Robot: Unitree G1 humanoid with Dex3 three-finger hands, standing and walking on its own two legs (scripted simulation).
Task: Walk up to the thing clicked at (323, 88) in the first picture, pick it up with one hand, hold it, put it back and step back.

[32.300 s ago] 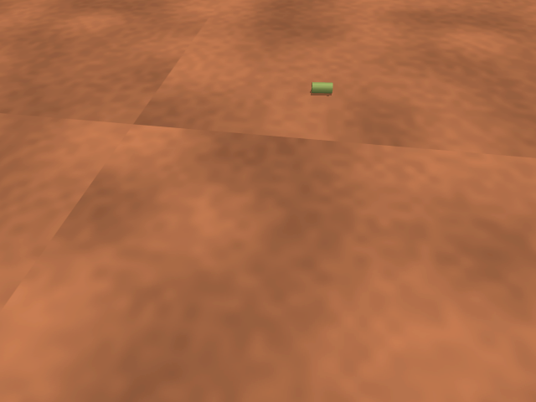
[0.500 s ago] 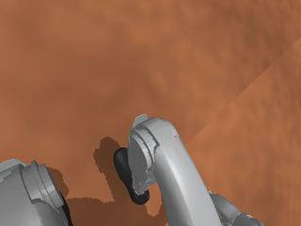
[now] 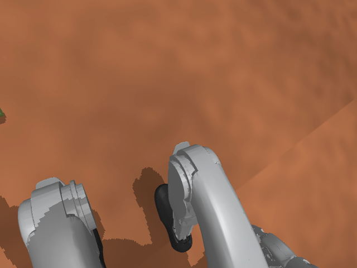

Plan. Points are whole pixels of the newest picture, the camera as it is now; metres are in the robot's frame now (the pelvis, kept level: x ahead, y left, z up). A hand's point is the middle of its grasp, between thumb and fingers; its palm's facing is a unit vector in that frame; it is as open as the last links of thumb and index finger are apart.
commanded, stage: withdraw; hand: left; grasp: from above
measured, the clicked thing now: out of the picture +0.46 +0.38 -0.29
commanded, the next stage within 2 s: home in 0.58 s
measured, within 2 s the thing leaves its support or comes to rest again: neither
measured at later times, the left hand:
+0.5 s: hand out of the picture +0.43 +0.37 -0.13, palm faces -0.44 -0.13 -0.89, open 13.9 cm
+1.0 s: hand out of the picture +0.37 +0.36 -0.05, palm faces -0.26 -0.34 -0.91, open 10.7 cm
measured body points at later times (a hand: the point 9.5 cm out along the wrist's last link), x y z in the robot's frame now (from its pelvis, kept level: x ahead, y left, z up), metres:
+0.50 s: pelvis -0.02 -0.01 +0.02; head +0.21 +0.11 +0.39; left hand +0.45 +0.37 -0.08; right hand +0.09 -0.28 -0.06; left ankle +0.06 +0.12 -0.29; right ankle +0.11 -0.12 -0.29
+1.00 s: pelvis -0.01 +0.00 +0.07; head +0.20 +0.09 +0.46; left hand +0.38 +0.38 +0.00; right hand +0.12 -0.26 -0.04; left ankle +0.06 +0.12 -0.29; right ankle +0.11 -0.12 -0.29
